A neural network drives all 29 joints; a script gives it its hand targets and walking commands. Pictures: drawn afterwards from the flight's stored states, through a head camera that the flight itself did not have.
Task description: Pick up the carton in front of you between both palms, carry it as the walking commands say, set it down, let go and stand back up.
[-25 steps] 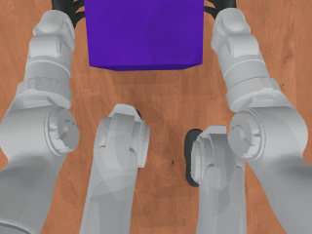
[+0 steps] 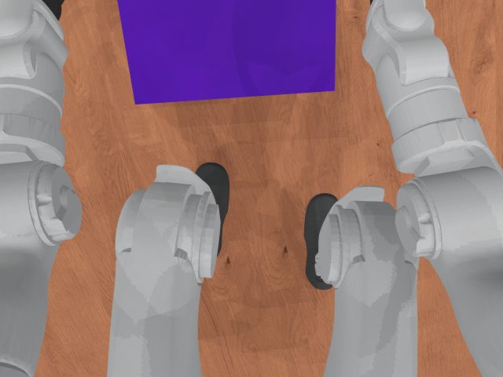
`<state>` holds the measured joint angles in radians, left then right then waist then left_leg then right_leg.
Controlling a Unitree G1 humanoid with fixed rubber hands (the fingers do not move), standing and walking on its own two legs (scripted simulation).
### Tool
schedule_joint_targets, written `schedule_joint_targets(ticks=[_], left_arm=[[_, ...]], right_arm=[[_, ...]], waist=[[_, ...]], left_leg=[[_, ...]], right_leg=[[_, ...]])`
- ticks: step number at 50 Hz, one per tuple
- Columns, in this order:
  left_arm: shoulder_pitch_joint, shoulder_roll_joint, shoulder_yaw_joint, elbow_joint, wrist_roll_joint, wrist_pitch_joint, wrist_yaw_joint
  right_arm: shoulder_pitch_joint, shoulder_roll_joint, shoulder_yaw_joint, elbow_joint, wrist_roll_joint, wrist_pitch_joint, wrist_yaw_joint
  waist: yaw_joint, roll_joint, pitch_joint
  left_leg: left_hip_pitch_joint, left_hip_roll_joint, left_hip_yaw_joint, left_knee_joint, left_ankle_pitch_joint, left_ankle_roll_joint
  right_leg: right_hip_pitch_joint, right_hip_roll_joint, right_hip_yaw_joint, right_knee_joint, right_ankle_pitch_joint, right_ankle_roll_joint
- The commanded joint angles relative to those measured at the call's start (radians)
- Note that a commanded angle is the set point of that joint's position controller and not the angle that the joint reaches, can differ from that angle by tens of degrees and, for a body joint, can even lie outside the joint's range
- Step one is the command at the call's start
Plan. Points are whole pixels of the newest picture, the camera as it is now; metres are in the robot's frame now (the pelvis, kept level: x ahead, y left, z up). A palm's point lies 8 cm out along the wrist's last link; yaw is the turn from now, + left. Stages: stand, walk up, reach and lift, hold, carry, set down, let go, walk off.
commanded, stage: set down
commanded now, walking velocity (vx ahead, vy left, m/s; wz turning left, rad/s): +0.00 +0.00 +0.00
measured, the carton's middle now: (232, 19) +0.50 +0.11 -0.24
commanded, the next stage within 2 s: let go in 1.00 s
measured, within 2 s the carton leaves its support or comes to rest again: neither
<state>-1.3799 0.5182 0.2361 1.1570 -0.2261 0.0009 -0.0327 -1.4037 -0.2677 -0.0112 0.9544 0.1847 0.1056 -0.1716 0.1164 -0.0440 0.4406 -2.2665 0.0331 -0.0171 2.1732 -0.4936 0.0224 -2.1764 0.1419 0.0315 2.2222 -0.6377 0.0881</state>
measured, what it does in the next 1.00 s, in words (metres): rises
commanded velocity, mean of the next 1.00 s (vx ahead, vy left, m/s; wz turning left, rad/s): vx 0.00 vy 0.00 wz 0.00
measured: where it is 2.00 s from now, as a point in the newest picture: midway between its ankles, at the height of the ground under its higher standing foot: (265, 243)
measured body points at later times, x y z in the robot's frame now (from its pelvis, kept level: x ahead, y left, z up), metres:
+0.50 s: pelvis +0.01 +0.00 +0.11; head +0.34 +0.06 +0.41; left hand +0.49 +0.33 -0.01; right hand +0.57 -0.04 -0.01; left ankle +0.13 +0.12 -0.33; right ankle +0.10 -0.13 -0.33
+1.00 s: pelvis +0.04 +0.01 +0.24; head +0.33 +0.07 +0.58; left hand +0.49 +0.34 +0.14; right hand +0.57 -0.05 +0.14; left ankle +0.13 +0.12 -0.33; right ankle +0.10 -0.13 -0.33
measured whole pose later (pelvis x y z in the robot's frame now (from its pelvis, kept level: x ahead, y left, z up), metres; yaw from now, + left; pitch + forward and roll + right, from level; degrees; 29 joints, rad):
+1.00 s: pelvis +0.04 +0.01 +0.24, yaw +3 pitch +44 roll -4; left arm -1.03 0.36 0.38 0.86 0.00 0.14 -0.12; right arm -1.02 -0.10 -0.25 0.73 -0.04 0.20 -0.14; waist 0.09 -0.05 -0.06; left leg -1.71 -0.03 -0.05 1.27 -0.33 0.01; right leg -1.62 0.08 0.05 1.30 -0.45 0.05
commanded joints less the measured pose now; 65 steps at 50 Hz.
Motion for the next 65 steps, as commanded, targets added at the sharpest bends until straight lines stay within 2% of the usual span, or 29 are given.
schedule_joint_targets(ticks=[1,5,9,14,19,23,27,33,42,52,56,60,65], left_arm=[[-0.171,0.175,0.009,-0.161,0.004,0.009,0.008],[-0.142,0.150,0.031,-0.286,0.056,0.065,0.019],[-0.123,0.084,0.040,-0.297,0.094,0.105,0.010],[-0.105,0.028,0.045,-0.290,0.126,0.108,-0.007],[-0.052,0.024,0.077,-0.290,0.153,0.111,-0.017],[-0.006,0.040,0.113,-0.332,0.174,0.121,-0.024],[0.024,0.056,0.136,-0.394,0.178,0.134,-0.035],[0.061,0.047,0.140,-0.439,0.171,0.152,-0.058],[0.124,0.008,0.146,-0.411,0.202,0.144,-0.080],[0.199,-0.030,0.170,-0.388,0.264,0.107,-0.094],[0.309,-0.040,0.158,-0.426,0.303,0.107,-0.107],[0.500,-0.052,0.109,-0.511,0.323,0.107,-0.113],[0.695,-0.088,0.045,-0.628,0.299,0.084,-0.108]], right_arm=[[-0.219,-0.019,-0.013,-0.185,-0.006,0.000,-0.017],[-0.194,-0.040,-0.082,-0.267,-0.054,0.042,-0.038],[-0.146,-0.023,-0.164,-0.199,-0.114,0.075,-0.039],[-0.110,0.007,-0.224,-0.128,-0.165,0.067,-0.019],[-0.079,0.031,-0.229,-0.142,-0.185,0.063,-0.010],[-0.059,0.052,-0.210,-0.220,-0.186,0.073,-0.008],[-0.033,0.063,-0.192,-0.307,-0.187,0.092,-0.011],[0.030,0.074,-0.192,-0.365,-0.193,0.114,-0.009],[0.134,0.096,-0.226,-0.336,-0.215,0.100,0.015],[0.226,0.119,-0.245,-0.322,-0.250,0.065,0.043],[0.357,0.138,-0.242,-0.358,-0.291,0.067,0.036],[0.558,0.154,-0.216,-0.452,-0.310,0.065,0.028],[0.736,0.147,-0.176,-0.545,-0.290,0.024,0.047]], waist=[[0.123,-0.003,-1.452],[0.103,0.049,-1.521],[0.058,0.086,-1.340],[0.026,0.104,-1.278],[0.043,0.084,-1.356],[0.072,0.046,-1.453],[0.080,0.011,-1.536],[0.059,0.013,-1.555],[0.030,0.058,-1.479],[0.019,0.046,-1.403],[0.009,0.049,-1.457],[0.006,0.069,-1.462],[0.002,0.107,-1.314]], left_leg=[[0.980,-0.019,0.032,-0.191,0.461,-0.033],[1.065,-0.042,0.062,-0.264,0.400,-0.044],[0.948,-0.049,0.062,-0.350,0.257,-0.056],[0.881,-0.047,0.048,-0.422,0.237,-0.065],[0.914,-0.057,0.059,-0.492,0.283,-0.069],[0.966,-0.067,0.078,-0.547,0.348,-0.068],[1.029,-0.079,0.094,-0.605,0.424,-0.065],[1.130,-0.091,0.094,-0.703,0.484,-0.064],[1.279,-0.090,0.072,-0.874,0.519,-0.064],[1.412,-0.078,0.050,-1.065,0.547,-0.053],[1.551,-0.082,0.050,-1.129,0.601,-0.045],[1.742,-0.080,0.033,-1.200,0.671,-0.037],[1.913,-0.061,-0.009,-1.290,0.710,-0.036]], right_leg=[[0.416,-0.008,-0.145,-0.186,0.215,-0.013],[0.420,0.015,-0.175,-0.256,0.139,-0.029],[0.353,0.011,-0.170,-0.337,0.051,-0.043],[0.329,0.006,-0.153,-0.416,0.069,-0.047],[0.396,0.007,-0.143,-0.492,0.108,-0.041],[0.497,0.014,-0.140,-0.553,0.155,-0.034],[0.613,0.018,-0.139,-0.621,0.212,-0.026],[0.692,0.013,-0.130,-0.735,0.262,-0.023],[0.721,-0.003,-0.111,-0.926,0.287,-0.024],[0.863,-0.026,-0.086,-1.132,0.344,-0.017],[0.971,-0.025,-0.086,-1.212,0.394,-0.012],[1.047,-0.027,-0.085,-1.294,0.425,-0.018],[1.067,-0.041,-0.073,-1.388,0.398,-0.036]])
